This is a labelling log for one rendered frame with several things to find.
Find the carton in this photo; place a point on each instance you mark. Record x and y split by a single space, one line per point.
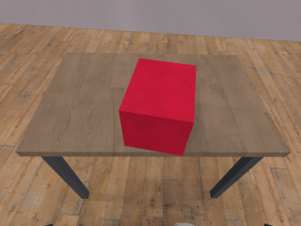
157 112

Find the table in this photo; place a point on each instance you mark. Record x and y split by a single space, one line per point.
78 115

